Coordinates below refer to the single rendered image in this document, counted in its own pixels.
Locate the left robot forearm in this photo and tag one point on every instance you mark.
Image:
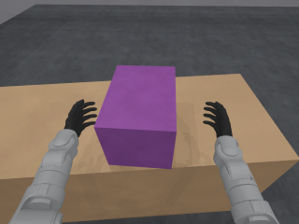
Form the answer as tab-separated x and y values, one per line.
47	189

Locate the robot right hand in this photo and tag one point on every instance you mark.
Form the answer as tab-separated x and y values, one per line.
222	125

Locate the robot left hand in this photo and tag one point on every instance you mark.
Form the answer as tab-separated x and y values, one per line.
76	117

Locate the robot left upper arm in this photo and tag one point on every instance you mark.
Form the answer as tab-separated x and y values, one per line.
38	216

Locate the carton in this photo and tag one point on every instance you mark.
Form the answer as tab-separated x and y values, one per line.
137	122

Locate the right robot forearm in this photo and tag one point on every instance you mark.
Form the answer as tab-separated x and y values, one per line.
248	205

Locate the pedestal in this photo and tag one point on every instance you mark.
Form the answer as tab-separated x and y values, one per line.
31	116

